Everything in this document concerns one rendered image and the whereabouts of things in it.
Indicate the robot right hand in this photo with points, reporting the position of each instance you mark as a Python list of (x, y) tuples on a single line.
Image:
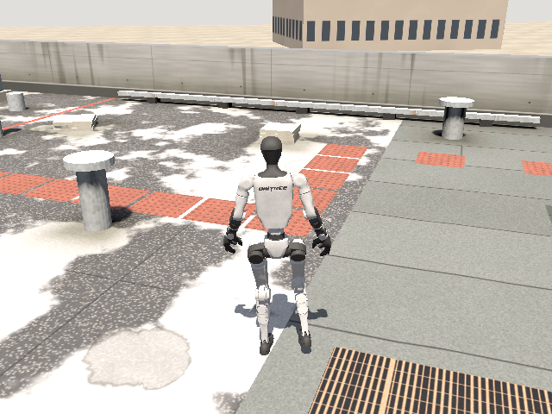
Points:
[(325, 243)]

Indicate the robot right foot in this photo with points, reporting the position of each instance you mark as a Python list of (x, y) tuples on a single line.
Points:
[(305, 340)]

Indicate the robot right shin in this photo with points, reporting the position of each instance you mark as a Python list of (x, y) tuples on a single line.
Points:
[(302, 308)]

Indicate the right robot forearm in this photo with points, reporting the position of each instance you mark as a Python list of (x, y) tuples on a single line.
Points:
[(318, 227)]

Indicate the left robot upper arm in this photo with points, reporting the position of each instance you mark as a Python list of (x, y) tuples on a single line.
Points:
[(246, 183)]

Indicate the robot left hand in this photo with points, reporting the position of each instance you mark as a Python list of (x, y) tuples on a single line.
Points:
[(226, 243)]

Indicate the right robot upper arm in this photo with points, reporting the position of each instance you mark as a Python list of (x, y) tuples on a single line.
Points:
[(300, 181)]

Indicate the left robot forearm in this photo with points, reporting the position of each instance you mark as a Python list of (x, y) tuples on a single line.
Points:
[(232, 227)]

